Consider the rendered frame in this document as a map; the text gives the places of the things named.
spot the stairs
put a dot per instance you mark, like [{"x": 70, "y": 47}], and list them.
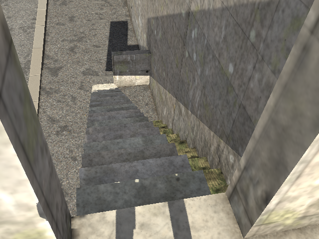
[{"x": 127, "y": 162}]

